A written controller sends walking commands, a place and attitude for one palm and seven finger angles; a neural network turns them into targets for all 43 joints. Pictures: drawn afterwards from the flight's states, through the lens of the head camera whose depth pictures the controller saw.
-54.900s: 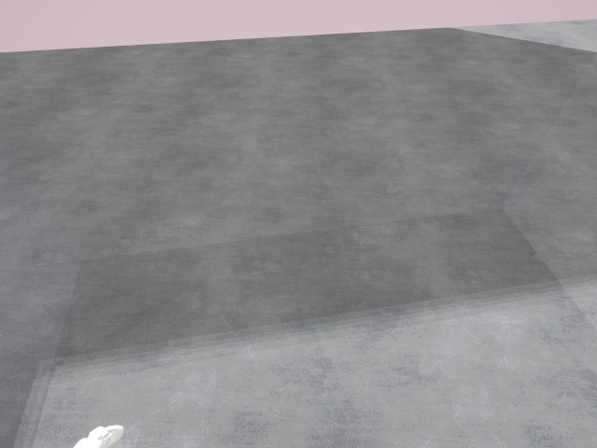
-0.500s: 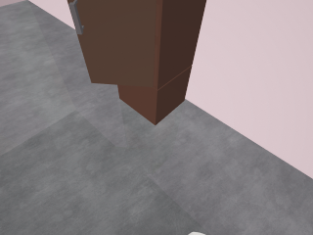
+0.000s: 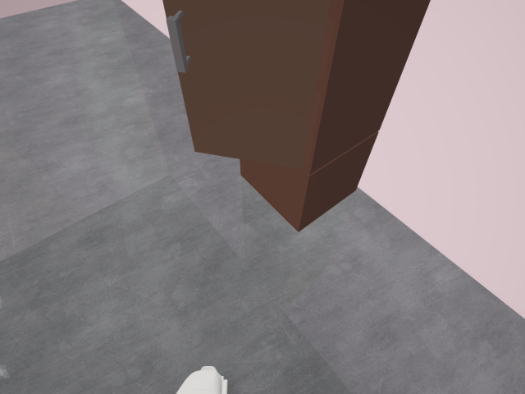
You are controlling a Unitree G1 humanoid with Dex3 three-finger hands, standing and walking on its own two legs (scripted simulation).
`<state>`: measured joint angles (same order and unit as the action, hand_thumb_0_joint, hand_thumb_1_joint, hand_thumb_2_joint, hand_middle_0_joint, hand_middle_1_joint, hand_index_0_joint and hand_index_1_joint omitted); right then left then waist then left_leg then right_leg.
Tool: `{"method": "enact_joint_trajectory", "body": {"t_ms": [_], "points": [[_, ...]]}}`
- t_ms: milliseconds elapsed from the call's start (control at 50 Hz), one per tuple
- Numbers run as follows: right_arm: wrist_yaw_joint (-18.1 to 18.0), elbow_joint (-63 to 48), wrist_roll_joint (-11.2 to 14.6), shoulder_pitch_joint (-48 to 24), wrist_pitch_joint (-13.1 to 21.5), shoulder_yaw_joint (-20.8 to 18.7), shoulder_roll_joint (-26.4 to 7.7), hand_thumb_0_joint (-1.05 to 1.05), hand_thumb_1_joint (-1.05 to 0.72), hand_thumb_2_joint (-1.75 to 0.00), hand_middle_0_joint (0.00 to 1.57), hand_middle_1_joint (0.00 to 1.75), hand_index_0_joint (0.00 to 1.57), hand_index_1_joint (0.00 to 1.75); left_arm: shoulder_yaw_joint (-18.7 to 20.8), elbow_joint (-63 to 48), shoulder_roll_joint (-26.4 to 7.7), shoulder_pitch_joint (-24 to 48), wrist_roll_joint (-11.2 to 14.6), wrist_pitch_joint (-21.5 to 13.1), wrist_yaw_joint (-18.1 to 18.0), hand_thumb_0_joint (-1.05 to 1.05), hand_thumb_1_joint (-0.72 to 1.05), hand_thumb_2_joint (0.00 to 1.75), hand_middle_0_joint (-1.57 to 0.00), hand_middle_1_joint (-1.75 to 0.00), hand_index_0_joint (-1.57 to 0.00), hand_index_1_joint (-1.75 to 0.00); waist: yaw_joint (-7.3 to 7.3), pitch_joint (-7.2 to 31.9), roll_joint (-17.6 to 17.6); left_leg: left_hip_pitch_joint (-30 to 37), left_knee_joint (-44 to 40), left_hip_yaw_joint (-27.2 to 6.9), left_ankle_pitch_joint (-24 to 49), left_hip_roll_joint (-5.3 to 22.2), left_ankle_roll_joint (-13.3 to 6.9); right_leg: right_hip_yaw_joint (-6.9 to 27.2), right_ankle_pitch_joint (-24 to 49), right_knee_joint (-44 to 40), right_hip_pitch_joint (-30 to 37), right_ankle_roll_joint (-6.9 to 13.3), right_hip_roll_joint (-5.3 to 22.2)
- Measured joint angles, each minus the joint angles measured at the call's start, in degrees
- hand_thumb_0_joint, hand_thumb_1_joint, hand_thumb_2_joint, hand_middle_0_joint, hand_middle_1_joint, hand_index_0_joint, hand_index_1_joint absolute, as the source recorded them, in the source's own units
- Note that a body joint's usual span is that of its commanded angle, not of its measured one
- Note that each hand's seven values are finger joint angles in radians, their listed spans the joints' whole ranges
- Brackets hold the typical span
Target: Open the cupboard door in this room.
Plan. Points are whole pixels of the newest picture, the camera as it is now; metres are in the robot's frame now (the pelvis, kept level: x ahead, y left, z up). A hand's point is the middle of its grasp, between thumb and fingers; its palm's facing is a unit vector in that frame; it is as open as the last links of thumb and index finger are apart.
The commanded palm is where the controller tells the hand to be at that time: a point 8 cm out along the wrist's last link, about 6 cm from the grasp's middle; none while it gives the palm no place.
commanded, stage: take the last steps up to it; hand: left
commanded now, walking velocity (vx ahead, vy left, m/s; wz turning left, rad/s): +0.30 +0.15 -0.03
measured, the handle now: (181, 41) +0.88 +0.29 +0.07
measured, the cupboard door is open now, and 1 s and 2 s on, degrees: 39 39 39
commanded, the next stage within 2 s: come to a stop and stand still in 0.56 s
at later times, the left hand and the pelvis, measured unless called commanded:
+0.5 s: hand (159, 288) +0.31 +0.24 -0.15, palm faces -0.06 -0.97 -0.23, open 7.4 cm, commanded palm none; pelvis +0.18 +0.07 -0.01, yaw -4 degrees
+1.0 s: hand (147, 290) +0.32 +0.28 -0.20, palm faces -0.01 -0.98 -0.20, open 7.3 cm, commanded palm none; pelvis +0.30 +0.10 -0.01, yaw -5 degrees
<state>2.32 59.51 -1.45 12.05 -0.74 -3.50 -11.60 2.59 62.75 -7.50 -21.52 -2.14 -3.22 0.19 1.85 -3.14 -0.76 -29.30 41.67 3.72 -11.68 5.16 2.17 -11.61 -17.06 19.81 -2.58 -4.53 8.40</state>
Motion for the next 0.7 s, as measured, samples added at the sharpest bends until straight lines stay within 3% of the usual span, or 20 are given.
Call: {"method": "enact_joint_trajectory", "body": {"t_ms": [60,100,140,180,220,340,500,560,600,640,700], "points": [[0.1,-1.0,0.0,-1.7,1.3,0.4,0.2,0.01,-0.91,-0.9,0.19,0.3,0.19,0.3,0.4,1.2,-0.4,-1.9,-0.1,0.6,0.0,0.01,0.9,0.9,-0.2,-0.3,-0.21,-0.3,1.19,-0.4,-0.5,4.8,-9.3,1.9,-0.5,-1.4,-1.1,-0.1,-4.4,4.6,0.5,-2.1,1.9],[-0.5,-1.9,-0.4,-2.9,2.9,0.4,0.7,0.01,-0.91,-0.9,0.19,0.3,0.2,0.3,0.7,2.0,-1.0,-2.1,0.3,1.7,0.1,0.01,0.9,0.9,-0.2,-0.3,-0.21,-0.3,0.68,-1.0,-1.3,5.0,-7.8,2.5,1.3,-2.6,-3.2,2.0,-10.1,16.5,-3.3,-0.2,3.4],[-1.4,-2.6,-0.5,-3.6,3.6,0.8,1.9,0.01,-0.91,-0.9,0.19,0.3,0.2,0.3,0.8,2.3,-2.0,-0.6,0.5,3.2,-0.2,0.01,0.91,0.9,-0.2,-0.3,-0.21,-0.3,0.58,-1.7,-2.1,6.0,-5.7,3.4,-1.3,-3.3,-4.5,6.6,-13.1,33.6,-10.3,2.4,1.8],[-2.2,-2.9,-0.5,-3.2,4.0,1.3,2.8,0.0,-0.91,-0.9,0.19,0.3,0.2,0.3,1.0,1.9,-2.6,1.3,0.5,3.6,-0.3,0.01,0.91,0.9,-0.2,-0.3,-0.2,-0.3,0.36,-1.5,-2.1,8.6,-7.7,4.4,-2.2,-3.8,-4.9,7.8,-10.4,45.3,-17.0,3.9,-0.1],[-3.3,-2.9,-0.1,-2.4,4.6,0.8,3.2,0.0,-0.93,-0.9,0.2,0.3,0.2,0.3,1.2,0.8,-3.0,3.4,0.4,3.4,-0.2,0.01,0.91,0.9,-0.2,-0.3,-0.2,-0.3,0.04,-1.1,-1.9,11.7,-11.3,5.3,-1.7,-4.6,-5.2,7.5,-6.8,49.5,-22.2,4.5,-1.0],[-3.5,-0.6,-0.5,2.1,4.8,1.0,1.8,-0.01,-0.94,-0.9,0.2,0.3,0.2,0.3,1.3,-3.9,-2.9,9.9,0.2,3.0,0.2,0.01,0.91,0.9,-0.19,-0.3,-0.2,-0.3,-0.84,0.8,-0.6,20.0,-20.9,7.0,-0.6,-7.1,-6.3,5.9,-0.1,39.9,-28.7,4.1,-1.9],[-2.9,3.5,-0.8,8.6,3.4,1.7,2.1,0.0,-0.92,-0.9,0.2,0.3,0.2,0.3,0.6,-7.4,-1.9,15.0,0.2,2.8,0.4,0.0,0.91,0.9,-0.19,-0.3,-0.2,-0.3,-3.09,1.0,0.9,26.9,-21.7,8.1,-6.0,-8.1,-5.2,6.0,2.8,20.0,-23.2,5.0,-3.3],[-2.7,4.9,-0.3,10.4,2.8,2.0,2.5,0.0,-0.92,-0.9,0.2,0.3,0.2,0.3,0.3,-7.8,-1.6,15.1,0.1,1.1,0.4,0.0,0.91,0.9,-0.19,-0.3,-0.2,-0.3,-3.34,0.4,1.9,24.7,-11.3,7.5,-12.0,-6.0,-4.1,5.3,4.8,15.2,-18.8,6.8,-5.0],[-2.5,5.5,0.1,9.8,1.8,1.9,2.5,0.01,-0.91,-0.9,0.2,0.3,0.2,0.3,0.0,-7.6,-1.1,14.6,0.5,0.2,0.2,0.0,0.91,0.9,-0.19,-0.3,-0.2,-0.3,-3.6,-0.6,2.5,18.4,4.7,3.7,-16.4,-5.2,-3.2,4.4,2.2,16.1,-17.3,7.9,-5.6],[-2.5,5.6,0.1,8.6,1.0,1.5,2.4,0.01,-0.91,-0.9,0.2,0.3,0.2,0.3,-0.2,-7.2,-0.4,13.1,0.8,0.2,-0.4,0.0,0.91,0.9,-0.19,-0.3,-0.2,-0.3,-3.43,-0.9,2.7,12.4,15.1,1.1,-15.1,-4.6,-2.6,4.1,1.9,13.3,-14.8,7.9,-6.0],[-2.5,4.5,0.0,6.2,0.7,1.3,2.3,0.01,-0.91,-0.9,0.19,0.3,0.2,0.3,0.9,-6.1,-0.5,10.5,1.5,0.1,-1.6,-0.01,0.94,0.9,-0.2,-0.3,-0.21,-0.3,-3.11,-0.7,2.4,6.0,16.6,-1.1,-9.6,-2.5,-1.4,4.1,4.1,7.1,-11.3,7.4,-6.8]]}}
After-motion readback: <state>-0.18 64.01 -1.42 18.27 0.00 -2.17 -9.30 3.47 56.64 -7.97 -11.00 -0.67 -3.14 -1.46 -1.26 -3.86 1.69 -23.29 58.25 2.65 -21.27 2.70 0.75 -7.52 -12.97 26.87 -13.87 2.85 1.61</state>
